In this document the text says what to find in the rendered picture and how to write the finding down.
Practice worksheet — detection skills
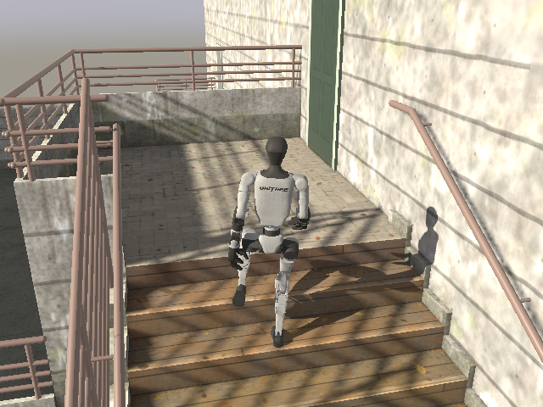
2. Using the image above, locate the robot torso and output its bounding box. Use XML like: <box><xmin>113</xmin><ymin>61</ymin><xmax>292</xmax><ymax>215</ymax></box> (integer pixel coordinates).
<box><xmin>254</xmin><ymin>168</ymin><xmax>294</xmax><ymax>254</ymax></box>

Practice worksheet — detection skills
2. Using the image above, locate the robot left upper arm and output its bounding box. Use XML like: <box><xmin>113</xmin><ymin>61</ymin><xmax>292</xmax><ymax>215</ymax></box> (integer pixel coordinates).
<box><xmin>236</xmin><ymin>171</ymin><xmax>257</xmax><ymax>220</ymax></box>

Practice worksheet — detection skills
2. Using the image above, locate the robot right upper arm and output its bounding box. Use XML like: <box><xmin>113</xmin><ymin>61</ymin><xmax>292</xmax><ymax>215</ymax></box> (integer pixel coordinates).
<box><xmin>293</xmin><ymin>174</ymin><xmax>309</xmax><ymax>219</ymax></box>

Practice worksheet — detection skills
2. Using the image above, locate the right robot hand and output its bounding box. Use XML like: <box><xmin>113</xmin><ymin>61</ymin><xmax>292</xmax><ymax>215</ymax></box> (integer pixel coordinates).
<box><xmin>288</xmin><ymin>216</ymin><xmax>307</xmax><ymax>230</ymax></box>

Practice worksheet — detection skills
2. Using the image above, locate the left robot hand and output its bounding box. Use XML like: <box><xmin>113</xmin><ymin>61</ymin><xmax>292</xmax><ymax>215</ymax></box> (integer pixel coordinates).
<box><xmin>228</xmin><ymin>247</ymin><xmax>249</xmax><ymax>270</ymax></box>

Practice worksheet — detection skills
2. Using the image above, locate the left robot forearm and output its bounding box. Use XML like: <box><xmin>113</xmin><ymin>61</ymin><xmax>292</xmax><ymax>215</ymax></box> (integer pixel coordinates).
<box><xmin>228</xmin><ymin>206</ymin><xmax>244</xmax><ymax>248</ymax></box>

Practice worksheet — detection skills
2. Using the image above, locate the right robot forearm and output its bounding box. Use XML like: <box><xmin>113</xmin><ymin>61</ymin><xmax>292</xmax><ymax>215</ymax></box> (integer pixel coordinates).
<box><xmin>299</xmin><ymin>207</ymin><xmax>311</xmax><ymax>226</ymax></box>

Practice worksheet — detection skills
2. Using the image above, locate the robot left shin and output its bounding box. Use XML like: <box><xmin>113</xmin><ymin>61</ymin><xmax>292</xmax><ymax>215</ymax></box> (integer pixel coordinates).
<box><xmin>238</xmin><ymin>239</ymin><xmax>251</xmax><ymax>285</ymax></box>

